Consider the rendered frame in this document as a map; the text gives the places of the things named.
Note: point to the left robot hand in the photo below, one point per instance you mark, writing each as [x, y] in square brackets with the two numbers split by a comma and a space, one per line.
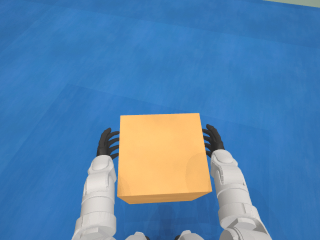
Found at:
[104, 144]

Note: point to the right robot forearm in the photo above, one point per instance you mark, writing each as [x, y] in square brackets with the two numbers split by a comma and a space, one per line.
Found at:
[235, 206]

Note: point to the carton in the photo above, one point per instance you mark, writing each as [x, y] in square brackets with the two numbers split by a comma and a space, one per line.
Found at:
[162, 158]

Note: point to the right robot upper arm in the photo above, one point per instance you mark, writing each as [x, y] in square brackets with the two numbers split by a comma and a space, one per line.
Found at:
[236, 233]

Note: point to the left robot forearm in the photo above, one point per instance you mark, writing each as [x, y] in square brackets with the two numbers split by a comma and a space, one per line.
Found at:
[97, 207]

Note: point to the right robot hand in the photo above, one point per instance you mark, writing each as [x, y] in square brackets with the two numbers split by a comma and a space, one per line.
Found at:
[214, 140]

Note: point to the robot right shin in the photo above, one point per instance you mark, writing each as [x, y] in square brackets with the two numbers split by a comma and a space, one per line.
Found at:
[185, 232]

